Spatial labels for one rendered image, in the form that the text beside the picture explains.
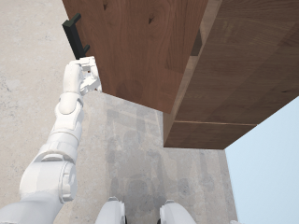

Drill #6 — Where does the robot left forearm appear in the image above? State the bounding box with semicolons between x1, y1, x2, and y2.
19;92;85;199

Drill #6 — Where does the cupboard door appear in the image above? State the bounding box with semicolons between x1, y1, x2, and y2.
62;0;208;114

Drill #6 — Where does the robot left thigh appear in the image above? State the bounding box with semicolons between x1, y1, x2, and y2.
94;201;125;224

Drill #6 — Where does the robot right thigh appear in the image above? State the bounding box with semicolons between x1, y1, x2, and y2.
160;203;196;224

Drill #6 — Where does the handle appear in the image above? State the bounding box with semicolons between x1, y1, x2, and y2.
62;13;90;60

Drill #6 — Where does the robot thigh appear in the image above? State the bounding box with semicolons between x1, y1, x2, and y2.
94;201;125;224
160;203;196;224

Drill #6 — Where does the left robot upper arm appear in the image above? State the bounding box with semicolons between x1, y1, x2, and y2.
0;161;78;224

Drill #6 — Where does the robot left hand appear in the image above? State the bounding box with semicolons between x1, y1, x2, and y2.
63;56;102;99

